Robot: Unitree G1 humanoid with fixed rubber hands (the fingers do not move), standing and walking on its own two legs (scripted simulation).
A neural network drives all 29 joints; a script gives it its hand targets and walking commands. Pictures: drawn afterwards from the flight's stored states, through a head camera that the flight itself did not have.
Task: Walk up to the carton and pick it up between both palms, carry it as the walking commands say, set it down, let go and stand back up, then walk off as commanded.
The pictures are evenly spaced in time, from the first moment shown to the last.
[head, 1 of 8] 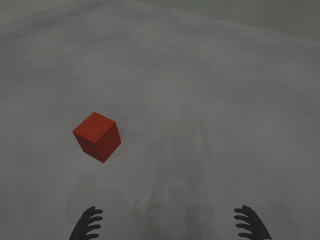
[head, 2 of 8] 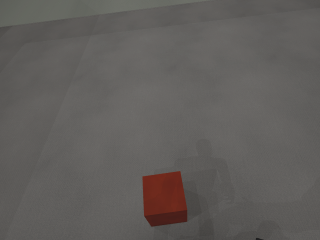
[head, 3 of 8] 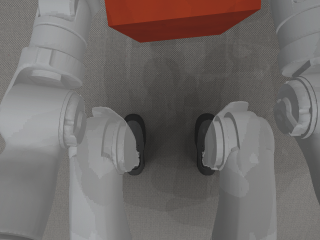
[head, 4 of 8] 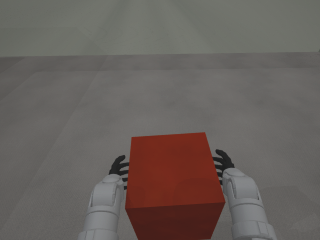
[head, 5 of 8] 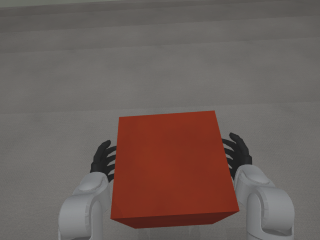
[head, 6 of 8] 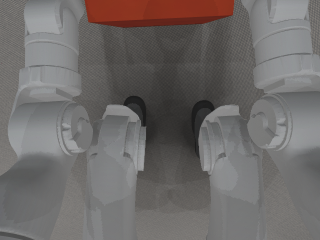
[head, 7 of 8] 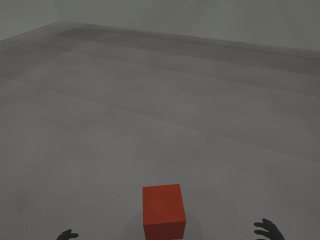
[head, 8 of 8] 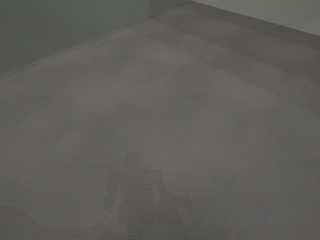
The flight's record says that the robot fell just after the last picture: no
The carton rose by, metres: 0.68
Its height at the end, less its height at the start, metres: -0.03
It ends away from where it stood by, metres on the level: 1.07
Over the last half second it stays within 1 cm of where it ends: yes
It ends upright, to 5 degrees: no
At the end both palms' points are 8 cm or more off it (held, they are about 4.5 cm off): yes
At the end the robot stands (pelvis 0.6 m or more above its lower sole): yes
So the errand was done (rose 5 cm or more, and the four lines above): no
